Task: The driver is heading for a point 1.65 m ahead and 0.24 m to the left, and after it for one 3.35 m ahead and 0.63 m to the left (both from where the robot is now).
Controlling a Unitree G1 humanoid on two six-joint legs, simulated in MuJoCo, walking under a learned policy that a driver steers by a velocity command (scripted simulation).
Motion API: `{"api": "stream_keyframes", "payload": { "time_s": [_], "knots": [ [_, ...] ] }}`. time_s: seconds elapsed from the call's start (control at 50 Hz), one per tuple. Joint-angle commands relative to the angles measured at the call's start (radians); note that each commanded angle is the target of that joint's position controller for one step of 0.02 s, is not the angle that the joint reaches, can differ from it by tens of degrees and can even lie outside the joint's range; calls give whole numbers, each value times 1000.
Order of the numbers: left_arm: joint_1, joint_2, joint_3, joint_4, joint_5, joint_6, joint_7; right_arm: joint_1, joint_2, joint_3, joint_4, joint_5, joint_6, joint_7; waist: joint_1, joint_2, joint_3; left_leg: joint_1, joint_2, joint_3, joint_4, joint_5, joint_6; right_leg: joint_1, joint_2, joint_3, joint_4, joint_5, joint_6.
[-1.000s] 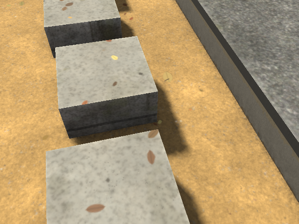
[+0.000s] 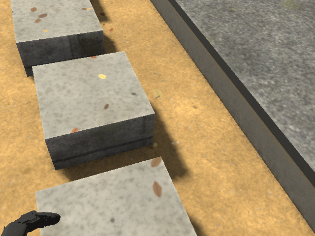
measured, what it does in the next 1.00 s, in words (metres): walks ahead: right foot, then left foot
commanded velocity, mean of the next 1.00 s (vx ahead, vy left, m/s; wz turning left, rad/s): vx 0.12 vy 0.00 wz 0.00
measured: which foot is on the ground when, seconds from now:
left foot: down 0.00-0.28, up 0.30-0.78, down 0.80-1.00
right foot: up 0.00-0.28, down 0.30-1.00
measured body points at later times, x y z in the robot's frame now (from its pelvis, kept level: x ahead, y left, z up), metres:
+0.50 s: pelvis +0.14 -0.05 -0.02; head +0.23 -0.05 +0.42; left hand +0.21 +0.20 -0.16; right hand +0.30 -0.32 -0.15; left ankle +0.16 +0.09 -0.64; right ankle +0.27 -0.10 -0.74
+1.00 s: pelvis +0.19 -0.05 +0.00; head +0.19 -0.05 +0.45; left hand +0.28 +0.22 -0.11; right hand +0.34 -0.28 -0.11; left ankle +0.24 +0.08 -0.74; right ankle +0.23 -0.12 -0.70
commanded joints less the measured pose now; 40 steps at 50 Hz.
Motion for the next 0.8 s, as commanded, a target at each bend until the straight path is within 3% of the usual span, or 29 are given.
{"api": "stream_keyframes", "payload": {
  "time_s": [0.02, 0.08, 0.12, 0.16, 0.18, 0.2, 0.22, 0.24, 0.26, 0.28, 0.3, 0.32, 0.34, 0.36, 0.38, 0.4, 0.42, 0.46, 0.48, 0.5, 0.52, 0.54, 0.56, 0.58, 0.6, 0.68, 0.72, 0.76, 0.8],
  "knots": [
    [-363, 151, 47, -149, 12, -29, 42, 117, -164, -52, -1, -23, -57, -15, -100, 200, 46, 563, 248, -365, -126, -74, 128, -660, -63, 175, 34, -153, 7],
    [-402, 112, 29, -156, 1, -35, 41, 141, -178, -55, -6, -26, -83, -41, -96, 141, 22, 567, 251, -388, -155, -85, 144, -680, -81, 169, 21, -127, 46],
    [-434, 89, 16, -166, -13, -32, 27, 151, -184, -60, -6, -32, -105, -30, -92, 103, 49, 504, 270, -415, -249, -231, 157, -666, -124, 171, 0, -90, 60],
    [-497, 43, -11, -199, -15, -22, 17, 134, -153, -52, 3, -24, -111, -14, -78, 24, 121, 318, 209, -357, -330, -299, 157, -525, -118, 77, -136, -32, 98],
    [-480, 20, -24, -211, -18, -18, -4, 106, -147, -58, 26, -6, -102, -12, -48, 54, 130, 192, 192, -324, -332, -293, 146, -376, -148, 107, -180, 79, 100],
    [-451, 13, -34, -223, -19, -23, -27, 72, -148, -63, 31, 17, -112, -4, -10, -3, 109, 72, 167, -270, -362, -240, 129, -195, -129, 61, -260, 247, 83],
    [-311, -66, -66, -216, -24, -26, -57, -31, -164, -68, 24, 79, -91, -3, 104, -30, 99, -208, 222, -277, -432, 13, 142, 199, -105, -23, -399, 347, 32],
    [-182, -42, -60, -159, -29, -24, -60, -69, -175, -79, 40, 100, -72, -3, 132, -91, 74, -299, 174, -181, -366, 67, 97, 448, -108, -35, -486, 475, -15],
    [-25, -41, -57, -93, -20, -16, -46, -107, -195, -79, 44, 105, -53, -10, 214, -131, 51, -381, 114, -64, -156, 89, 44, 637, -124, -35, -644, 524, -65],
    [101, -33, -47, -11, -19, -4, -30, -115, -157, -71, 40, 123, -45, -5, 233, -225, -29, -306, 43, 14, 22, 127, 22, 724, -80, -141, -783, 605, -81],
    [249, -8, -35, 13, -7, -16, -26, -178, -160, -60, 20, 112, -37, 11, 317, -152, -175, -449, -45, 56, 436, -152, -26, 986, -249, 90, -765, 434, -197],
    [314, 83, -15, 15, -20, -38, 1, -130, -94, -37, -15, 124, -17, 9, 297, -99, -374, -663, -9, -15, 767, -262, -51, 1283, -504, 273, -612, 705, -264],
    [348, 156, 32, 17, -64, -41, 48, 16, -120, -19, 24, 96, -7, -16, 285, -71, -533, -650, -4, -177, 774, -127, -2, 1209, -639, 473, -674, 614, -323],
    [296, 118, 18, 35, -81, -35, 72, -60, -98, -19, 26, 95, 10, -9, 238, 22, -353, -601, 5, -132, 720, -42, -14, 940, -527, 404, -731, 484, -310],
    [253, 96, 13, 64, -66, -39, 74, -137, -97, -17, 11, 78, 36, -7, 197, 9, -266, -578, 15, -96, 820, -26, -44, 786, -474, 392, -769, 414, -299],
    [217, 29, -4, 70, -61, -40, 69, -127, -82, -11, 4, 69, 59, 0, 153, 58, -255, -534, 34, -82, 806, 34, -58, 691, -422, 331, -797, 406, -277],
    [221, 13, -6, 74, -60, -33, 68, -139, -57, -6, -3, 54, 87, 5, 135, 25, -240, -504, 5, -48, 913, 39, -63, 593, -395, 320, -818, 376, -282],
    [216, -1, -7, 77, -59, -28, 56, -184, -36, 4, -33, 54, 130, 10, 105, 48, -195, -540, -17, -50, 1014, 37, -63, 497, -372, 290, -875, 319, -275],
    [139, -40, -15, 47, -50, -9, 55, -220, -12, 18, -74, 61, 138, 13, 69, 86, -180, -533, 19, -110, 880, 112, -79, 439, -349, 264, -857, 232, -234],
    [146, -40, -22, 39, -46, -1, 54, -284, 0, 23, -103, 62, 146, 16, 80, 78, -161, -514, -2, -106, 861, 136, -99, 380, -338, 268, -858, 185, -233],
    [120, -88, -54, 4, -36, 16, 68, -339, 43, 35, -146, 81, 157, 18, 81, 76, -186, -479, 11, -168, 809, 126, -135, 346, -375, 302, -843, 130, -244],
    [114, -97, -83, -40, -27, 29, 66, -331, 37, 34, -150, 101, 169, 9, 97, 53, -146, -503, -16, -98, 695, 59, -154, 330, -358, 303, -881, 56, -285],
    [159, -76, -84, -35, -24, 34, 72, -359, 31, 41, -171, 93, 175, 5, 124, 9, -109, -494, -26, -81, 656, 86, -159, 316, -355, 308, -896, 12, -299],
    [222, -65, -89, -21, -22, 24, 71, -333, 44, 45, -165, 85, 173, -4, 121, 22, -146, -438, -6, -147, 620, 135, -153, 335, -404, 368, -919, -22, -300],
    [229, -64, -88, -22, -37, 18, 65, -304, 20, 44, -140, 79, 167, -3, 123, 56, -127, -403, -5, -82, 491, 137, -143, 328, -370, 310, -934, -55, -254],
    [367, 8, -55, 24, -39, 18, 42, -401, -22, 46, -159, 65, 153, -2, 216, -43, -33, -373, 12, -35, 327, 142, -108, 381, -385, 353, -946, -112, -260],
    [386, 12, -44, 38, -35, 37, 42, -409, 12, 56, -173, 84, 138, -5, 231, -26, -28, -370, 6, 5, 108, 85, -96, 464, -346, 331, -901, -105, -245],
    [402, 42, -28, 61, -49, 52, 39, -381, 46, 62, -171, 85, 133, -13, 220, -17, -29, -242, -16, 49, -118, 183, -78, 443, -305, 297, -859, -129, -218],
    [372, 46, -18, 66, -68, 67, 20, -302, 35, 54, -172, 76, 143, -19, 188, -20, -88, -22, 6, 44, -227, 248, -44, 351, -248, 228, -791, -51, -167]
  ]
}}
Keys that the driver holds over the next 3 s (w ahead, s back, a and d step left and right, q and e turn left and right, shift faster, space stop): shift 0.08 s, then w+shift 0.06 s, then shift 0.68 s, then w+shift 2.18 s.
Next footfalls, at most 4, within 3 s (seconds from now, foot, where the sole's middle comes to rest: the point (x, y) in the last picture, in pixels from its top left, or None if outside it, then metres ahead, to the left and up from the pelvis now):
0.30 right None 0.31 -0.10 -0.78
0.80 left None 0.29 0.08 -0.77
1.32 left None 0.28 0.03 -0.78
1.62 right None -0.07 -0.25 -0.78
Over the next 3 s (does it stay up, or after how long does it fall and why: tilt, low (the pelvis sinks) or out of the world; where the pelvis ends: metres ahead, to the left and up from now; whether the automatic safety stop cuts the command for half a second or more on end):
stays up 0.88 -0.01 -0.08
